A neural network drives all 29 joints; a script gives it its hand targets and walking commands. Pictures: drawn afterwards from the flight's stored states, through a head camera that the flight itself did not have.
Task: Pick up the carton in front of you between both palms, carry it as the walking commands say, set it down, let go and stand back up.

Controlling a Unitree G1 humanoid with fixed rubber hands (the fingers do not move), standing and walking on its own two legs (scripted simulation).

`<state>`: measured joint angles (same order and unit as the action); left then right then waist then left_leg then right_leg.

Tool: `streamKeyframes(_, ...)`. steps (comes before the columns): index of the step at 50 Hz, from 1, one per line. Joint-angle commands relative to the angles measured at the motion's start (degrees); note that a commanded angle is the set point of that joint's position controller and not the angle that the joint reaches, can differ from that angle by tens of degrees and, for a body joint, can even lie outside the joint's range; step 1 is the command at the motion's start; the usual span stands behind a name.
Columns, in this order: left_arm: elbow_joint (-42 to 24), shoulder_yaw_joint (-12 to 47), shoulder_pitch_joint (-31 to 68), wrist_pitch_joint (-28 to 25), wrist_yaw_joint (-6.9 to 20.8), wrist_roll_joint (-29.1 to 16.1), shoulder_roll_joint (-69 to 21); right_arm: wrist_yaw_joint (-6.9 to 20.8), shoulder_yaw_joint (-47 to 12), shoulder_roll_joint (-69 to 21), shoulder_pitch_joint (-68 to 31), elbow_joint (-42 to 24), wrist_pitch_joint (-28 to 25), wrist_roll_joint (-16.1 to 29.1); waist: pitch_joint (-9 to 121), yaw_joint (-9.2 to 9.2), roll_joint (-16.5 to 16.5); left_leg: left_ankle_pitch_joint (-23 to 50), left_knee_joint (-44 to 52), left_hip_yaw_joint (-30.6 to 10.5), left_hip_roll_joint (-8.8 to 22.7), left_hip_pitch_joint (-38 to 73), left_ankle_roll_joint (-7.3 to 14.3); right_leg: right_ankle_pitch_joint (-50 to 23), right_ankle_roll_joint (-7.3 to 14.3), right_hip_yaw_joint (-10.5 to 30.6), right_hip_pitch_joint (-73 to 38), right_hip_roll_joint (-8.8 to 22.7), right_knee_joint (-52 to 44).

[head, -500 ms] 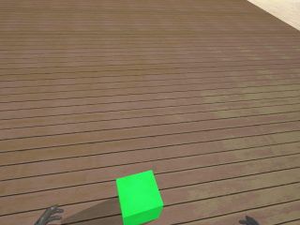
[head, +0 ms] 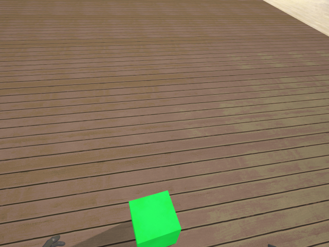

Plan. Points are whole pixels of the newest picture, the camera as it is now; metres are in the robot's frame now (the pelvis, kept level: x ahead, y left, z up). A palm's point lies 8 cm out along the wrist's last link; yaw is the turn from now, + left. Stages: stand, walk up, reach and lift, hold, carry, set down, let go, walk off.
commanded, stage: stand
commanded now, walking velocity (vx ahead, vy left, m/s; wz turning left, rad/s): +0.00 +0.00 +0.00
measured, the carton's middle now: (153, 223) +0.41 +0.02 -0.65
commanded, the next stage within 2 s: none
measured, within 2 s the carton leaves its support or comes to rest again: neither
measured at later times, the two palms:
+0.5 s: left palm out of the picture +0.08 +0.30 -0.11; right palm out of the picture +0.08 -0.31 -0.09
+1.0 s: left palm out of the picture +0.07 +0.31 -0.11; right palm out of the picture +0.07 -0.31 -0.09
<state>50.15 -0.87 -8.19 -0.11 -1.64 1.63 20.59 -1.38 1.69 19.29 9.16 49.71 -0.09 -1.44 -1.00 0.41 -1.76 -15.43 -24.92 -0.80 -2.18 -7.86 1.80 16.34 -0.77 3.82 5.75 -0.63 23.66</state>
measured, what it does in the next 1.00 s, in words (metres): stands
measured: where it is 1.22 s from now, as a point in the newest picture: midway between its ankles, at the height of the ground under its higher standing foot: outside the picture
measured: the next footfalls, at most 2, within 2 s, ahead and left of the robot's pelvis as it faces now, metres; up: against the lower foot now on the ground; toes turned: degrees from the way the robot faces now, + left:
none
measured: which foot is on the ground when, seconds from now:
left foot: down 0.00-1.00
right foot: down 0.00-1.00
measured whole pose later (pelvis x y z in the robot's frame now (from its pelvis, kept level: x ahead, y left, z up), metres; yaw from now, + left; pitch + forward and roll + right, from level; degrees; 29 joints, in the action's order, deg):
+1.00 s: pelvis -0.02 +0.00 +0.01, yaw +1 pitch -3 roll +0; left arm 58.6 0.0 -7.5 -0.6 -0.8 1.2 22.5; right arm -0.6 0.5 21.8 6.6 59.4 -0.6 -0.7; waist -2.0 0.3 -1.2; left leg -11.0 -20.1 -1.5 -2.0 -6.3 1.6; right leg 11.9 -0.9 3.2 3.9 -0.4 18.4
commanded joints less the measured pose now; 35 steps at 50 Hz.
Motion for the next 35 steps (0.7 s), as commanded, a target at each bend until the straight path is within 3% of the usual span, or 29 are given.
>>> streamKeyframes(1, -2.14, -1.63, 1.76, -0.73, -0.15, -0.03, 8.26, -0.17, 2.09, 9.83, -1.89, -1.92, -0.75, 0.03, 2.46, -0.06, 1.61, 17.89, 3.83, -6.3, 7.53, 1.57, -0.77, -15.55, 0.81, 3.75, 0.5, 5.34, -2.54)
streamKeyframes(16, 2.05, -1.26, 1.86, -0.94, 0.21, -0.15, 9.66, 0.17, 1.52, 11.12, -3.17, 2.92, -0.95, 0.22, 0.8, -0.13, 1.68, 12.58, 6.51, -6.8, 7.84, 1.67, -0.46, -11.92, 1.09, 4.52, 0.68, 5.97, -5.79)
streamKeyframes(35, 4.88, -0.95, 2.09, -1.01, 0.48, -0.39, 10.68, 0.41, 0.91, 12.12, -4.03, 5.99, -1.0, 0.59, 0.54, -0.13, 1.71, 12.29, 7.57, -7.31, 8.15, 1.77, -0.23, -11.24, 1.28, 4.38, 0.2, 6.38, -7.2)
